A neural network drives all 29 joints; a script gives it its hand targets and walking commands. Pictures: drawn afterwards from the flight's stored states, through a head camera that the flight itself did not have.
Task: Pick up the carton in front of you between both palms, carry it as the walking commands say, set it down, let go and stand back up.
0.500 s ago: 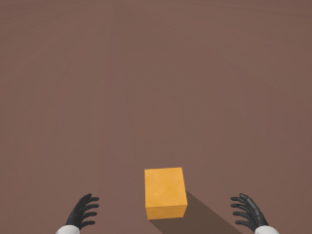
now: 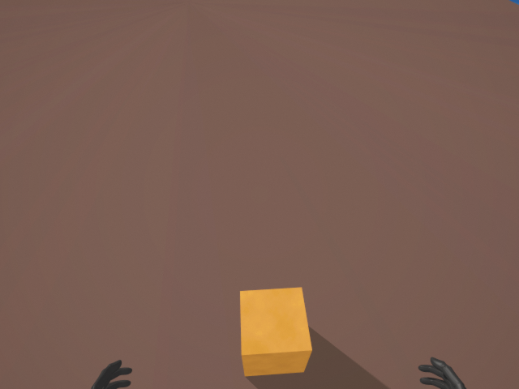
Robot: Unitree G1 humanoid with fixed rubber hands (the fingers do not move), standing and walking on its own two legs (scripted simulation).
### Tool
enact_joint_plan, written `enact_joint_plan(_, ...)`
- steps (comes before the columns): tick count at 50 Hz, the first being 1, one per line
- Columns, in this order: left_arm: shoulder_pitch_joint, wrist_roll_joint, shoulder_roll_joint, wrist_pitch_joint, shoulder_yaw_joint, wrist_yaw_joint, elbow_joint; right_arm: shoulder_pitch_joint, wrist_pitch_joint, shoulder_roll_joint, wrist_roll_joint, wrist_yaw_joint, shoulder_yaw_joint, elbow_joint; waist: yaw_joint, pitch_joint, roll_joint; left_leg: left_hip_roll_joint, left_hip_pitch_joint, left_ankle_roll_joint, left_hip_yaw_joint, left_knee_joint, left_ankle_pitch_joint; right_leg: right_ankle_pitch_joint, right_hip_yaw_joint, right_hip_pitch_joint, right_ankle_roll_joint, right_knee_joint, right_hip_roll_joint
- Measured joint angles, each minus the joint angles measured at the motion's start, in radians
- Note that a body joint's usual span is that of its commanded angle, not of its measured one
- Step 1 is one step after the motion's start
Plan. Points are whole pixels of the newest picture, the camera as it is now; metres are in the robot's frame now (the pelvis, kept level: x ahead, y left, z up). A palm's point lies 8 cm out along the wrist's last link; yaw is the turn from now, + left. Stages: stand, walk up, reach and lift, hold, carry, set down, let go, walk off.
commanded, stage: stand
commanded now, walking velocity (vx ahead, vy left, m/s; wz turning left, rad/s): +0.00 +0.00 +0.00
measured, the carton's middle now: (272, 332) +0.43 -0.02 -0.65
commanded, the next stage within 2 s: none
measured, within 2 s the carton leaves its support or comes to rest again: neither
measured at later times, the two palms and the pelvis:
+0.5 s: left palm out of the picture +0.07 +0.29 -0.10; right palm out of the picture +0.08 -0.28 -0.09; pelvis -0.02 +0.00 +0.01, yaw +0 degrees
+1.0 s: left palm out of the picture +0.05 +0.29 -0.10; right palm out of the picture +0.05 -0.29 -0.10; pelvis -0.03 +0.00 +0.01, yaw +0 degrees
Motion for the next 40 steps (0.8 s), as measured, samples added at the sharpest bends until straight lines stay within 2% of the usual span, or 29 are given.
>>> enact_joint_plan(40,-0.007,-0.011,0.034,-0.012,-0.025,0.001,0.185,-0.019,-0.01,-0.03,0.015,-0.003,0.028,0.179,0.004,0.019,-0.003,-0.003,0.037,0.0,0.005,-0.109,0.101,0.091,0.005,0.028,0.008,-0.091,-0.013)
